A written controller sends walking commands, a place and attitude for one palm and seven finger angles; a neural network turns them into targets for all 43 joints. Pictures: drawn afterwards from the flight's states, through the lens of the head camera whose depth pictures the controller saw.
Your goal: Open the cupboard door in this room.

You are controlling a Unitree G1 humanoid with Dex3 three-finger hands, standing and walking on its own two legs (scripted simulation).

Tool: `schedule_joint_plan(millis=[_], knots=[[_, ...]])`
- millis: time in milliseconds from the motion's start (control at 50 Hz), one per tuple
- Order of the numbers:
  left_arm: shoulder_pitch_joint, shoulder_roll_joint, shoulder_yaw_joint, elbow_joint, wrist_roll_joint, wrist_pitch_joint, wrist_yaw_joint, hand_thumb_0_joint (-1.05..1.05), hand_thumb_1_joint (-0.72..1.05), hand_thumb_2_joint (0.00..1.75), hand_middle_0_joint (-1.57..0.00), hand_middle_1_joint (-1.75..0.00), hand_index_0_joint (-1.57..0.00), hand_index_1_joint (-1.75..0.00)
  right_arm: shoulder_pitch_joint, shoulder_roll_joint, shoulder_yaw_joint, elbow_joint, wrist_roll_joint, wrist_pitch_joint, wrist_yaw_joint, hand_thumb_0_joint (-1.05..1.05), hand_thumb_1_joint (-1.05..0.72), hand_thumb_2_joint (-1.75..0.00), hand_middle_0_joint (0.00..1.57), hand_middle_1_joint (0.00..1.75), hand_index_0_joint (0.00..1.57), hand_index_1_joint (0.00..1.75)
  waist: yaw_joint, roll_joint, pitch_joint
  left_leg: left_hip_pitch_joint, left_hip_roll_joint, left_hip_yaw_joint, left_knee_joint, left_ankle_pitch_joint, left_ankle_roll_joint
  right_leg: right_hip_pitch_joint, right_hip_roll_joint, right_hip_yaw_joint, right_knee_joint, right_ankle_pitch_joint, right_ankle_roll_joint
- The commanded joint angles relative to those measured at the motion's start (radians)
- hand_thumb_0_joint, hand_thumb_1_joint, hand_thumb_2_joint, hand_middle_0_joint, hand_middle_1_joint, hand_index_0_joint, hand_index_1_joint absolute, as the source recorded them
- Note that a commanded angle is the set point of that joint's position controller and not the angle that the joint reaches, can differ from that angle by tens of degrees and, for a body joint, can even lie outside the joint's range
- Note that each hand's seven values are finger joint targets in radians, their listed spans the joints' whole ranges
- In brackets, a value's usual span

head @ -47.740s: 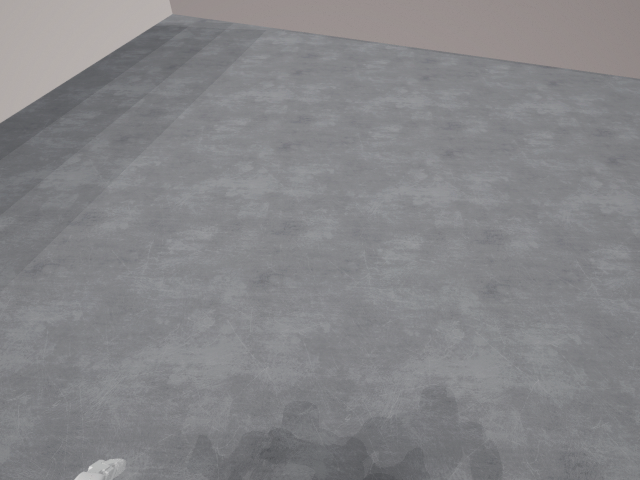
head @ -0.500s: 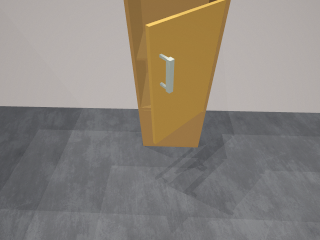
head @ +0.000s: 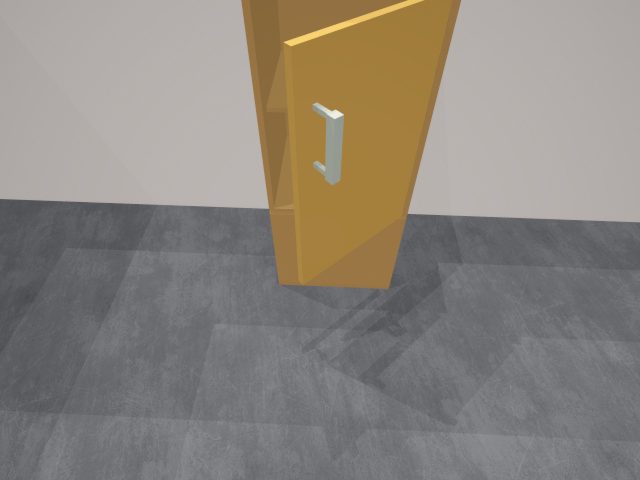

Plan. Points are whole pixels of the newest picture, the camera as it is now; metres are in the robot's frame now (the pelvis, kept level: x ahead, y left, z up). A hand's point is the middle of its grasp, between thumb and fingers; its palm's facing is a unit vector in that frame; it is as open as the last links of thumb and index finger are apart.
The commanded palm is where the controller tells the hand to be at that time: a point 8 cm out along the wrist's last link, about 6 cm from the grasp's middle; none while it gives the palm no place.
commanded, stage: look to check the result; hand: left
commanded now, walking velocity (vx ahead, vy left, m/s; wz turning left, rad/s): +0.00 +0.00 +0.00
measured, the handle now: (326, 144) +0.63 +0.02 +0.07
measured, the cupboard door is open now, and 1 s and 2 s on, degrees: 43 43 43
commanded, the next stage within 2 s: walk to a spot facing it in 0.38 s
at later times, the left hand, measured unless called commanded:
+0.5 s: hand out of the picture +0.04 +0.19 -0.17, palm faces +0.02 -0.97 -0.25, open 7.4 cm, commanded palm none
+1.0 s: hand out of the picture +0.11 +0.17 -0.17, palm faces -0.16 -0.96 -0.25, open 7.4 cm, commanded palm none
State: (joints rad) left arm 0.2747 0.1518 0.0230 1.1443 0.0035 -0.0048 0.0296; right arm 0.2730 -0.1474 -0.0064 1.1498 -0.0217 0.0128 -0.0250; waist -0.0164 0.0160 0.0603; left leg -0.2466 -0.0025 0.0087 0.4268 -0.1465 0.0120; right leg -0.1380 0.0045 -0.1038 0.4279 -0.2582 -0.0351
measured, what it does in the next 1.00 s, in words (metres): stands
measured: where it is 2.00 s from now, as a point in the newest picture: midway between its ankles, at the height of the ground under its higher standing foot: outside the picture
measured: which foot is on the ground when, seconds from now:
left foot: down 0.00-1.00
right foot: down 0.00-1.00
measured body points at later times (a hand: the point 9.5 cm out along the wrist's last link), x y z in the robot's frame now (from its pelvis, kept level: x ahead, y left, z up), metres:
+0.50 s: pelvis +0.01 -0.01 +0.00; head +0.03 -0.02 +0.45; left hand +0.04 +0.24 -0.15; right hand +0.04 -0.25 -0.16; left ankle +0.05 +0.11 -0.74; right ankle -0.01 -0.09 -0.74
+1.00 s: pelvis +0.01 -0.02 -0.01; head +0.06 -0.04 +0.44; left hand +0.12 +0.22 -0.15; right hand -0.01 -0.26 -0.17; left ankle +0.05 +0.11 -0.74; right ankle -0.03 -0.11 -0.71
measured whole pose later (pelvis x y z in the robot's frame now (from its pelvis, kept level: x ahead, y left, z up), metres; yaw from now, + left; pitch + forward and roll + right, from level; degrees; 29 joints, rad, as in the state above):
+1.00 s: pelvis +0.01 -0.02 -0.01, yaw -13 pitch +0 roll +0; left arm 0.17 0.20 0.08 0.98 0.02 0.06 -0.02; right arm 0.21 -0.20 -0.05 1.02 -0.04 0.02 -0.04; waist 0.00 0.04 0.12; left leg -0.27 0.12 0.19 0.53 -0.25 -0.02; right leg -0.35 0.00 -0.04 0.80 -0.47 -0.01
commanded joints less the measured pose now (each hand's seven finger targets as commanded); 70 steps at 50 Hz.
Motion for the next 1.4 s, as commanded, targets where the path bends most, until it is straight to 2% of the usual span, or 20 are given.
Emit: schedule_joint_plan(millis=[0, 480, 720, 780, 820, 840, 880, 940, 980, 1000, 1020, 1040, 1060, 1160, 1240, 1300, 1320, 1340, 1360, 1380], knots=[[0.050, 0.122, 0.020, -0.018, 0.003, -0.013, 0.004, 0.00, 0.90, 0.90, -0.20, -0.30, -0.20, -0.30, 0.031, -0.104, -0.014, -0.030, 0.002, -0.013, -0.010, 0.00, -0.90, -0.90, 0.20, 0.30, 0.20, 0.30, 0.009, -0.004, 0.013, 0.040, 0.094, -0.087, -0.072, 0.056, 0.018, -0.052, -0.127, 0.112, -0.125, 0.027, -0.022], [-0.027, 0.196, 0.023, -0.030, 0.005, -0.023, -0.002, 0.00, 0.90, 0.90, -0.20, -0.30, -0.20, -0.30, -0.071, -0.188, -0.019, -0.039, 0.002, -0.020, -0.007, 0.00, -0.90, -0.90, 0.20, 0.30, 0.20, 0.30, 0.011, -0.008, -0.012, 0.092, 0.108, -0.085, -0.097, 0.103, 0.015, -0.010, -0.133, 0.125, -0.157, 0.113, -0.019], [-0.031, 0.207, 0.076, -0.121, 0.014, 0.030, -0.008, 0.00, 0.90, 0.90, -0.20, -0.30, -0.20, -0.30, -0.036, -0.143, -0.054, -0.124, 0.002, 0.009, -0.025, 0.00, -0.90, -0.90, 0.20, 0.30, 0.20, 0.30, 0.004, -0.072, -0.024, 0.034, 0.107, 0.053, 0.109, -0.008, -0.020, -0.095, -0.171, 0.286, -0.035, 0.320, -0.081], [-0.047, 0.174, 0.077, -0.158, 0.012, 0.038, -0.018, 0.00, 0.90, 0.90, -0.20, -0.30, -0.20, -0.30, -0.012, -0.185, -0.066, -0.140, -0.005, 0.003, -0.032, 0.00, -0.90, -0.90, 0.20, 0.30, 0.20, 0.30, -0.003, 0.097, -0.021, 0.104, 0.227, -0.057, -0.015, 0.053, 0.037, -0.211, -0.051, 0.204, 0.108, 0.197, -0.021], [-0.079, 0.147, 0.076, -0.191, 0.013, 0.046, -0.028, 0.00, 0.90, 0.90, -0.20, -0.30, -0.20, -0.30, 0.032, -0.234, -0.078, -0.146, -0.011, -0.006, -0.036, 0.00, -0.90, -0.90, 0.20, 0.30, 0.20, 0.30, -0.016, 0.247, -0.031, 0.113, 0.411, -0.215, -0.164, 0.105, 0.160, -0.303, 0.016, 0.103, 0.444, -0.241, 0.017], [-0.091, 0.145, 0.078, -0.204, 0.015, 0.051, -0.032, 0.00, 0.90, 0.90, -0.20, -0.30, -0.20, -0.30, 0.031, -0.236, -0.077, -0.159, -0.011, -0.009, -0.037, 0.00, -0.90, -0.90, 0.20, 0.30, 0.20, 0.30, -0.010, 0.200, -0.047, 0.102, 0.447, -0.224, -0.172, 0.076, 0.193, -0.311, -0.012, 0.128, 0.569, -0.314, 0.018], [-0.091, 0.119, 0.081, -0.215, 0.016, 0.050, -0.043, 0.00, 0.90, 0.90, -0.20, -0.30, -0.20, -0.30, -0.026, -0.240, -0.081, -0.188, -0.018, -0.016, -0.034, 0.00, -0.90, -0.90, 0.20, 0.30, 0.20, 0.30, 0.019, 0.113, -0.057, 0.077, 0.424, -0.142, -0.144, 0.110, 0.179, -0.307, -0.043, 0.131, 0.564, -0.286, 0.023], [-0.052, 0.105, 0.076, -0.219, 0.016, 0.043, -0.049, 0.00, 0.90, 0.90, -0.20, -0.30, -0.20, -0.30, -0.058, -0.245, -0.085, -0.203, -0.019, -0.012, -0.028, 0.00, -0.90, -0.90, 0.20, 0.30, 0.20, 0.30, 0.032, 0.128, -0.090, 0.066, 0.360, 0.004, -0.049, 0.172, 0.115, -0.184, -0.030, 0.056, 0.344, -0.222, 0.029], [0.026, 0.137, 0.086, -0.202, 0.018, 0.037, -0.046, 0.00, 0.90, 0.90, -0.20, -0.30, -0.20, -0.30, -0.084, -0.245, -0.091, -0.220, -0.007, -0.004, -0.023, 0.00, -0.90, -0.90, 0.20, 0.30, 0.20, 0.30, 0.072, 0.059, -0.092, -0.023, 0.299, 0.080, 0.092, 0.064, 0.046, -0.035, -0.020, 0.043, 0.087, 0.016, 0.026], [0.045, 0.223, 0.100, -0.201, 0.028, 0.027, -0.036, 0.00, 0.90, 0.90, -0.20, -0.30, -0.20, -0.30, -0.093, -0.200, -0.090, -0.240, 0.005, 0.004, -0.016, 0.00, -0.90, -0.90, 0.20, 0.30, 0.20, 0.30, 0.078, -0.164, -0.069, -0.151, 0.184, 0.160, 0.277, -0.157, -0.027, 0.020, -0.163, 0.279, -0.088, 0.143, -0.029], [0.047, 0.319, 0.117, -0.208, 0.030, 0.024, -0.023, 0.00, 0.90, 0.90, -0.20, -0.30, -0.20, -0.30, -0.139, -0.144, -0.079, -0.285, 0.007, 0.010, -0.004, 0.00, -0.90, -0.90, 0.20, 0.30, 0.20, 0.30, 0.099, -0.357, -0.026, -0.320, 0.059, 0.162, 0.508, -0.473, -0.067, 0.009, -0.374, 0.566, -0.161, 0.308, -0.147], [0.056, 0.339, 0.119, -0.218, 0.019, 0.027, -0.018, 0.00, 0.90, 0.90, -0.20, -0.30, -0.20, -0.30, -0.134, -0.163, -0.079, -0.293, 0.004, 0.018, 0.001, 0.00, -0.90, -0.90, 0.20, 0.30, 0.20, 0.30, 0.107, -0.227, -0.047, -0.308, 0.075, 0.055, 0.629, -0.468, -0.061, -0.024, -0.399, 0.561, -0.136, 0.263, -0.209], [0.007, 0.300, 0.119, -0.223, 0.025, 0.025, -0.008, 0.00, 0.90, 0.90, -0.20, -0.30, -0.20, -0.30, -0.166, -0.152, -0.083, -0.283, 0.006, 0.022, -0.006, 0.00, -0.90, -0.90, 0.20, 0.30, 0.20, 0.30, 0.078, -0.243, -0.052, -0.356, 0.078, 0.005, 0.703, -0.409, -0.058, 0.000, -0.315, 0.545, -0.103, 0.297, -0.198], [-0.048, 0.254, 0.106, -0.250, 0.027, 0.020, 0.001, 0.00, 0.90, 0.90, -0.20, -0.30, -0.20, -0.30, -0.156, -0.126, -0.074, -0.280, 0.012, 0.019, -0.006, 0.00, -0.90, -0.90, 0.20, 0.30, 0.20, 0.30, 0.039, -0.106, -0.108, -0.255, 0.065, 0.007, 0.583, -0.316, -0.075, 0.012, -0.235, 0.436, -0.026, 0.477, -0.173], [-0.042, 0.271, 0.110, -0.252, 0.031, 0.026, -0.007, 0.00, 0.90, 0.90, -0.20, -0.30, -0.20, -0.30, -0.164, -0.127, -0.075, -0.305, 0.019, 0.014, -0.007, 0.00, -0.90, -0.90, 0.20, 0.30, 0.20, 0.30, 0.043, -0.162, -0.078, -0.175, 0.032, 0.005, 0.405, -0.316, -0.065, -0.041, -0.215, 0.502, -0.039, 0.396, -0.168], [-0.091, 0.260, 0.109, -0.268, 0.019, 0.033, -0.013, 0.00, 0.90, 0.90, -0.20, -0.30, -0.20, -0.30, -0.070, -0.140, -0.073, -0.288, 0.022, -0.002, -0.018, 0.00, -0.90, -0.90, 0.20, 0.30, 0.20, 0.30, -0.010, -0.156, -0.105, 0.012, 0.017, 0.004, 0.114, -0.164, -0.054, -0.121, -0.155, 0.494, 0.028, 0.383, -0.103], [-0.103, 0.232, 0.100, -0.280, 0.012, 0.037, -0.018, 0.00, 0.90, 0.90, -0.20, -0.30, -0.20, -0.30, -0.033, -0.171, -0.076, -0.278, 0.018, -0.011, -0.024, 0.00, -0.90, -0.90, 0.20, 0.30, 0.20, 0.30, -0.027, -0.091, -0.108, 0.158, 0.065, -0.026, -0.017, -0.103, -0.035, -0.245, -0.096, 0.448, 0.078, 0.277, -0.053], [-0.079, 0.169, 0.088, -0.298, 0.006, 0.039, -0.028, 0.00, 0.90, 0.90, -0.20, -0.30, -0.20, -0.30, -0.021, -0.260, -0.092, -0.283, 0.005, -0.019, -0.027, 0.00, -0.90, -0.90, 0.20, 0.30, 0.20, 0.30, -0.023, 0.170, -0.117, 0.265, 0.293, -0.270, -0.118, -0.063, 0.037, -0.418, 0.040, 0.322, 0.232, -0.030, 0.012], [-0.099, 0.162, 0.083, -0.328, 0.008, 0.036, -0.037, 0.00, 0.90, 0.90, -0.20, -0.30, -0.20, -0.30, 0.006, -0.322, -0.099, -0.298, -0.008, -0.018, -0.032, 0.00, -0.90, -0.90, 0.20, 0.30, 0.20, 0.30, -0.032, 0.290, -0.098, 0.211, 0.503, -0.438, -0.171, 0.059, 0.162, -0.473, 0.062, 0.160, 0.490, -0.365, 0.060], [-0.138, 0.194, 0.089, -0.339, 0.020, 0.036, -0.047, 0.00, 0.90, 0.90, -0.20, -0.30, -0.20, -0.30, -0.001, -0.318, -0.095, -0.305, -0.015, -0.021, -0.034, 0.00, -0.90, -0.90, 0.20, 0.30, 0.20, 0.30, -0.039, 0.161, -0.070, 0.107, 0.513, -0.425, -0.159, 0.115, 0.215, -0.460, 0.021, 0.180, 0.658, -0.347, 0.068]])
